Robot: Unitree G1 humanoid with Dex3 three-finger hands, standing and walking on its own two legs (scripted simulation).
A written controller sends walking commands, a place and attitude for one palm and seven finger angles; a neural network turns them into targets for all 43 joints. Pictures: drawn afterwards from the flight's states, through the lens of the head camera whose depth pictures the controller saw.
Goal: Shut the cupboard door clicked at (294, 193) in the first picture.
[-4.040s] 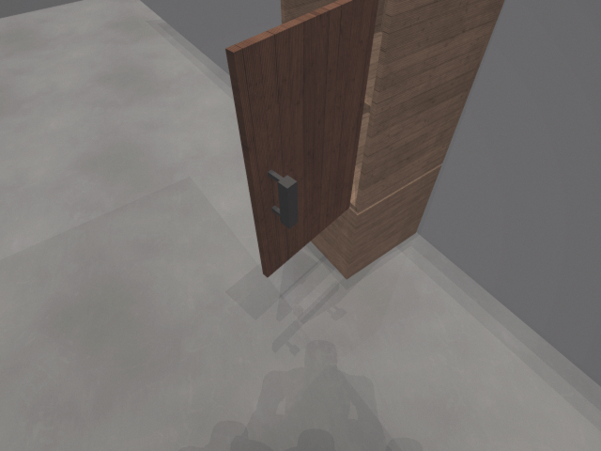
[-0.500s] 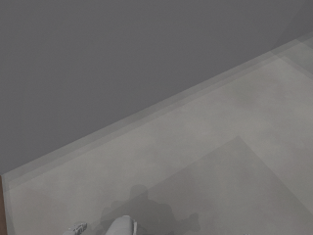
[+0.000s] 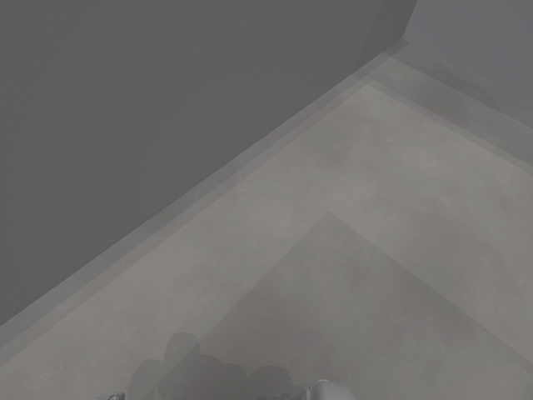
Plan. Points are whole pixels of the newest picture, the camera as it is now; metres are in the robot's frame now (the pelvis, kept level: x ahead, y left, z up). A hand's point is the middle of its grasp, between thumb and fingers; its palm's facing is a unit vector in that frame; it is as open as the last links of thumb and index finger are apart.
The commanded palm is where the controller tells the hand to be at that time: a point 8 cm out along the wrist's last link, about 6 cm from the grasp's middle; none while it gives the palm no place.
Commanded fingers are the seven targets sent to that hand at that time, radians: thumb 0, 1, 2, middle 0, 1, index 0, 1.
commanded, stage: walk around to get in front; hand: left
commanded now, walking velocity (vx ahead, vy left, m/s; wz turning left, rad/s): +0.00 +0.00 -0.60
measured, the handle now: out of the picture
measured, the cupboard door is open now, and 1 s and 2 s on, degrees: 100 100 100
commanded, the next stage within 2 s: walk to a spot facing it in 1.42 s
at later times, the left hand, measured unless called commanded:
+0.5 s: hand (205, 393) +0.14 +0.10 -0.16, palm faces -0.20 -0.96 -0.21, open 7.4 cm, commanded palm none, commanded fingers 0.00 0.90 0.90 -0.20 -0.30 -0.20 -0.30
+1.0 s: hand (265, 223) +0.48 +0.03 -0.16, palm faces -0.51 -0.83 -0.21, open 7.4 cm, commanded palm none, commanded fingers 0.00 0.90 0.90 -0.20 -0.30 -0.20 -0.30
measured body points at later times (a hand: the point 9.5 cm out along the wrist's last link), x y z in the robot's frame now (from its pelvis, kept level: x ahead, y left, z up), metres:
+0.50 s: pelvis +0.08 -0.07 +0.00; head +0.11 -0.10 +0.45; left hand +0.15 +0.16 -0.14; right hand +0.11 -0.34 -0.15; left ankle +0.16 +0.08 -0.68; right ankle -0.01 -0.13 -0.74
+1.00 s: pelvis +0.28 -0.10 +0.00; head +0.32 -0.12 +0.45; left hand +0.50 +0.07 -0.14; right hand +0.14 -0.29 -0.15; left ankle +0.27 +0.02 -0.74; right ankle +0.26 -0.26 -0.65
